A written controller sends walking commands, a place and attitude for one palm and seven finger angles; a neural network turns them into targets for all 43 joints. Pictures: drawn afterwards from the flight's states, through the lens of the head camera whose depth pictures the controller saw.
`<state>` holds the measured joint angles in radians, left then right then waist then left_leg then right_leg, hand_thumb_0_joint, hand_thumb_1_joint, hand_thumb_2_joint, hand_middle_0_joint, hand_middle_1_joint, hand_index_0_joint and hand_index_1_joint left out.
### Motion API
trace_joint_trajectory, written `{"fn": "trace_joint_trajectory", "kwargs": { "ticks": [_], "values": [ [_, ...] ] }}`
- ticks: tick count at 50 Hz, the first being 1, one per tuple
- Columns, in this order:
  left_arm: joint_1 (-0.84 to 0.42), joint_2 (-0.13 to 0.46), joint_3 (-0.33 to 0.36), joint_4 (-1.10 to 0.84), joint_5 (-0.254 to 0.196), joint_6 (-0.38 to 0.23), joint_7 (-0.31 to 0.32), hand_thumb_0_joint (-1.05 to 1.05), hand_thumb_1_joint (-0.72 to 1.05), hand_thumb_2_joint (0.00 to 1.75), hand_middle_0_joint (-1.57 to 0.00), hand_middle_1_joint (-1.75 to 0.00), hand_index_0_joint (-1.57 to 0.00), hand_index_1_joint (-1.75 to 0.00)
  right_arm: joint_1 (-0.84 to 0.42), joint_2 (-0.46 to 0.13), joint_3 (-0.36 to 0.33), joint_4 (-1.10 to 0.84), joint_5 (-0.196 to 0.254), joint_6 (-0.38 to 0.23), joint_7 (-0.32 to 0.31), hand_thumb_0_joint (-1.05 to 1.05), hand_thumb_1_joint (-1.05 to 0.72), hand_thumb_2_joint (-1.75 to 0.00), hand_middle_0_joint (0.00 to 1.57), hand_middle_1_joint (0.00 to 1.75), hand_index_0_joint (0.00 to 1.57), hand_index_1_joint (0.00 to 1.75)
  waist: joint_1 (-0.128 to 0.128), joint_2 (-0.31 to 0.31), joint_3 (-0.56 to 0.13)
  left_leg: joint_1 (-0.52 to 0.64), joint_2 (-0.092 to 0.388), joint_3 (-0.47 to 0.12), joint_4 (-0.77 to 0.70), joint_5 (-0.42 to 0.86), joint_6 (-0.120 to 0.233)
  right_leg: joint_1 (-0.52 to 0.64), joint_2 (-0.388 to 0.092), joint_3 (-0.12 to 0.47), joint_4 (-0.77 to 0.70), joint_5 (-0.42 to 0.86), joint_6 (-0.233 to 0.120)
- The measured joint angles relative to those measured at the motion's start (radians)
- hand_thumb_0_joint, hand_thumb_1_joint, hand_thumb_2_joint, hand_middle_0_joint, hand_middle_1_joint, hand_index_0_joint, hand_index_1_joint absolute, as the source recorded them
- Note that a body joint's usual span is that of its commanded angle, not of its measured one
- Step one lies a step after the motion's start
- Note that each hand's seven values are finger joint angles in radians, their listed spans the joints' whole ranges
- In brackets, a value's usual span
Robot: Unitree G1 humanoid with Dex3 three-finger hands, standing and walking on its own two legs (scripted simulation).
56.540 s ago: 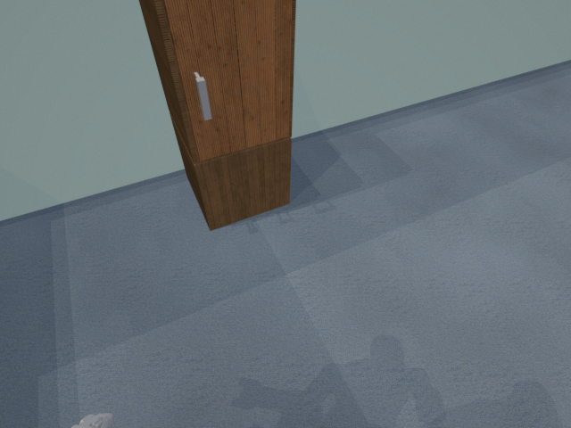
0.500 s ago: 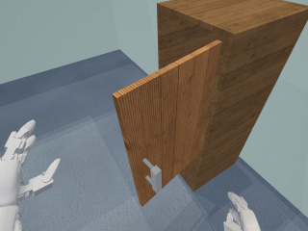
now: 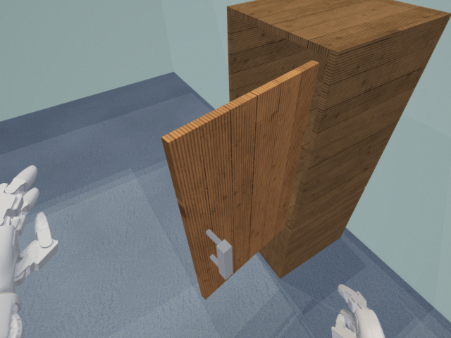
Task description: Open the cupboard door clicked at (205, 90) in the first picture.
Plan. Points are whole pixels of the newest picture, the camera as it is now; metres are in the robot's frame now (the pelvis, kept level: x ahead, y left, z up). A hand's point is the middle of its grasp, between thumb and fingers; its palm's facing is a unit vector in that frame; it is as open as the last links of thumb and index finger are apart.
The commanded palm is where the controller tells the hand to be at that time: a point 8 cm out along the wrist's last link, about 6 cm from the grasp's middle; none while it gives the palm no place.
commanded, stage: step back with the hand held close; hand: left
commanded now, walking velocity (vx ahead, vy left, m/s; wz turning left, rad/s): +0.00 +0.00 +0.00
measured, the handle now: (218, 253) +0.32 +0.07 -0.09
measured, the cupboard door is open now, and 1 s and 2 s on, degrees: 100 100 100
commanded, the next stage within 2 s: stop stepping back and stand still in 1.38 s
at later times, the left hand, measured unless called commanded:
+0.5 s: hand (35, 264) +0.16 +0.27 +0.15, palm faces +0.36 -0.77 -0.53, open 7.5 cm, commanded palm +0.10 +0.31 +0.17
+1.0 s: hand out of the picture +0.08 +0.29 +0.15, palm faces +0.51 -0.73 -0.46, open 7.5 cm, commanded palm +0.01 +0.32 +0.17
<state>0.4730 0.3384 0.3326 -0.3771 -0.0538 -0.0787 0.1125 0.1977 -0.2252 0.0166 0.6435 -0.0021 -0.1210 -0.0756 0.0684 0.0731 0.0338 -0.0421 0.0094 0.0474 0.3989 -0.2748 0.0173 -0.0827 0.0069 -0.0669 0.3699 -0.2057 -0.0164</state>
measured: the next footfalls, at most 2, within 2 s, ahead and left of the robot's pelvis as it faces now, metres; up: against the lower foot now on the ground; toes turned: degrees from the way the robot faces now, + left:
right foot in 1.40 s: -0.27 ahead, -0.08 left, +0.00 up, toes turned +0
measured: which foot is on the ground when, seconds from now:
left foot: down 0.00-1.00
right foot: down 0.00-1.00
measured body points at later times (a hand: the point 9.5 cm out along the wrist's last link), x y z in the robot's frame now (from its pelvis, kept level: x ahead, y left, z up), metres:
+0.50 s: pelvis -0.05 +0.01 -0.01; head -0.02 +0.00 +0.44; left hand +0.13 +0.31 +0.18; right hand +0.14 -0.24 -0.08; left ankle -0.03 +0.10 -0.74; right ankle +0.00 -0.11 -0.74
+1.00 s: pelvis -0.11 +0.01 -0.02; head -0.08 +0.03 +0.42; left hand +0.05 +0.33 +0.17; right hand +0.07 -0.22 -0.11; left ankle -0.03 +0.10 -0.74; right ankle -0.01 -0.10 -0.74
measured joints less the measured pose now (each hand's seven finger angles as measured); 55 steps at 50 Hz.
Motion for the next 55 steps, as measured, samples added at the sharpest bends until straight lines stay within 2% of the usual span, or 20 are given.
{"fn": "trace_joint_trajectory", "kwargs": {
  "ticks": [6, 11, 17, 25, 34, 40, 43, 47, 51, 53, 55],
  "values": [
    [-0.018, -0.002, 0.007, 0.011, 0.002, -0.010, -0.002, 0.02, 0.89, 0.90, -0.21, -0.31, -0.21, -0.30, -0.004, 0.002, 0.002, 0.001, 0.002, 0.003, 0.001, 0.01, -0.91, -0.90, 0.20, 0.30, 0.20, 0.30, -0.002, 0.004, 0.001, -0.007, 0.002, -0.002, -0.002, 0.007, -0.001, -0.002, 0.003, -0.002, -0.010, 0.010, -0.001],
    [-0.005, 0.018, 0.055, 0.002, 0.011, -0.057, 0.001, 0.02, 0.89, 0.90, -0.21, -0.31, -0.21, -0.30, -0.029, -0.003, 0.006, -0.034, -0.004, 0.046, -0.001, 0.01, -0.91, -0.90, 0.20, 0.30, 0.20, 0.30, -0.039, -0.004, -0.006, -0.086, 0.007, -0.005, 0.026, 0.011, 0.000, -0.068, 0.006, -0.005, -0.011, 0.031, -0.002],
    [0.073, 0.050, 0.051, -0.058, 0.008, -0.065, 0.000, 0.02, 0.89, 0.90, -0.21, -0.31, -0.21, -0.30, -0.043, -0.018, -0.020, -0.071, 0.001, 0.090, -0.010, 0.01, -0.91, -0.90, 0.20, 0.30, 0.20, 0.30, -0.066, -0.017, 0.001, -0.147, -0.007, 0.010, 0.040, 0.027, 0.009, -0.143, -0.009, 0.009, 0.025, 0.039, 0.007],
    [0.101, 0.089, 0.075, -0.102, 0.011, -0.072, 0.016, 0.02, 0.88, 0.90, -0.22, -0.31, -0.21, -0.30, -0.034, -0.015, -0.036, -0.088, 0.009, 0.113, -0.021, 0.01, -0.91, -0.90, 0.20, 0.30, 0.20, 0.30, -0.066, -0.046, 0.007, -0.207, -0.017, 0.020, 0.086, 0.038, 0.022, -0.206, -0.023, 0.018, 0.074, 0.052, 0.015],
    [0.084, 0.063, 0.083, -0.114, 0.043, -0.098, 0.041, 0.02, 0.88, 0.90, -0.21, -0.31, -0.21, -0.30, -0.001, -0.003, -0.018, -0.101, 0.000, 0.088, -0.021, 0.01, -0.91, -0.90, 0.20, 0.30, 0.20, 0.30, -0.065, -0.063, 0.009, -0.292, -0.016, 0.009, 0.168, 0.041, 0.037, -0.265, -0.020, 0.014, 0.113, 0.074, 0.021],
    [0.066, 0.069, 0.099, -0.137, 0.065, -0.116, 0.051, 0.02, 0.88, 0.90, -0.22, -0.31, -0.21, -0.30, 0.036, 0.012, -0.015, -0.094, -0.011, 0.063, -0.024, 0.01, -0.91, -0.90, 0.20, 0.30, 0.20, 0.30, -0.084, -0.081, 0.025, -0.337, -0.034, -0.025, 0.220, 0.045, 0.042, -0.296, 0.014, 0.067, 0.175, 0.056, 0.023],
    [0.065, 0.075, 0.123, -0.144, 0.074, -0.132, 0.053, 0.02, 0.88, 0.90, -0.22, -0.31, -0.21, -0.30, 0.047, 0.018, -0.016, -0.084, -0.018, 0.050, -0.022, 0.01, -0.90, -0.90, 0.20, 0.30, 0.20, 0.30, -0.081, -0.084, 0.031, -0.352, -0.041, -0.036, 0.251, 0.036, 0.042, -0.304, 0.027, 0.098, 0.224, 0.028, 0.026],
    [0.054, 0.060, 0.138, -0.139, 0.066, -0.145, 0.052, 0.02, 0.88, 0.90, -0.21, -0.31, -0.21, -0.30, 0.031, 0.019, -0.020, -0.060, -0.013, 0.042, -0.012, 0.01, -0.90, -0.90, 0.20, 0.30, 0.20, 0.30, -0.066, -0.075, 0.033, -0.378, -0.032, -0.035, 0.295, -0.017, 0.035, -0.318, 0.037, 0.102, 0.237, 0.022, 0.021],
    [0.033, 0.050, 0.106, -0.141, 0.043, -0.145, 0.053, 0.02, 0.88, 0.90, -0.21, -0.31, -0.21, -0.30, -0.002, 0.012, -0.027, -0.037, -0.005, 0.047, 0.005, 0.01, -0.90, -0.89, 0.20, 0.30, 0.20, 0.30, -0.073, -0.082, 0.034, -0.406, -0.039, -0.038, 0.299, -0.061, 0.008, -0.330, 0.026, 0.099, 0.207, 0.053, 0.025],
    [0.035, 0.064, 0.097, -0.151, 0.036, -0.145, 0.051, 0.02, 0.88, 0.90, -0.21, -0.31, -0.21, -0.30, -0.019, 0.012, -0.028, -0.034, 0.001, 0.053, 0.005, 0.01, -0.91, -0.89, 0.20, 0.30, 0.20, 0.30, -0.080, -0.095, 0.040, -0.407, -0.044, -0.030, 0.271, -0.012, 0.013, -0.335, 0.018, 0.101, 0.194, 0.069, 0.032],
    [0.048, 0.083, 0.103, -0.163, 0.037, -0.148, 0.046, 0.02, 0.88, 0.90, -0.21, -0.31, -0.21, -0.30, -0.029, 0.010, -0.029, -0.046, 0.002, 0.054, -0.001, 0.01, -0.91, -0.89, 0.20, 0.30, 0.20, 0.30, -0.085, -0.094, 0.046, -0.409, -0.036, -0.022, 0.242, 0.070, 0.041, -0.351, 0.026, 0.106, 0.210, 0.038, 0.035]
  ]
}}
